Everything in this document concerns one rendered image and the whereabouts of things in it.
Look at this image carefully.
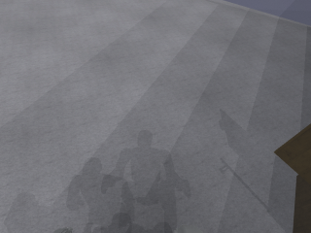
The cupboard door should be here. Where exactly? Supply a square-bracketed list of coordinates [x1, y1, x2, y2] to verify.
[274, 123, 311, 185]

